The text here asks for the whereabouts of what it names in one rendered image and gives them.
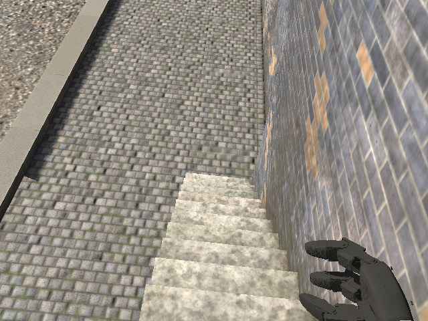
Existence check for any right robot hand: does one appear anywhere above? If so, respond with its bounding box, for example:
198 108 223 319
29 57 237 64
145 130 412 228
299 237 414 321

